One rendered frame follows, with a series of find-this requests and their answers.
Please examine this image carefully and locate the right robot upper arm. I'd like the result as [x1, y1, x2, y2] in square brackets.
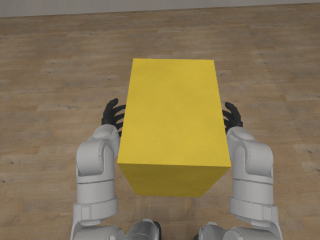
[222, 226, 278, 240]

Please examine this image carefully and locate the right robot forearm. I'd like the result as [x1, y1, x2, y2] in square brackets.
[226, 126, 283, 240]

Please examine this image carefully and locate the carton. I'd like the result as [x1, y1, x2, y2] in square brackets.
[117, 58, 231, 198]

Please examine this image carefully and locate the right robot thigh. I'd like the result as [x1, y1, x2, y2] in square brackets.
[198, 224, 227, 240]

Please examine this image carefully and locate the left robot upper arm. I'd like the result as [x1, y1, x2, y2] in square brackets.
[73, 225, 126, 240]

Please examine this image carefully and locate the robot left hand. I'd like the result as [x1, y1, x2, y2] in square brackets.
[101, 98, 126, 137]

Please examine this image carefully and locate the robot right hand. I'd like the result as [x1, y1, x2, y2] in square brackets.
[222, 102, 243, 134]

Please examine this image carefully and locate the right robot shin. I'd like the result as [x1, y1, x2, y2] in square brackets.
[207, 222, 217, 226]

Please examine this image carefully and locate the left robot forearm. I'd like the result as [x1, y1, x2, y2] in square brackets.
[70, 124, 120, 240]

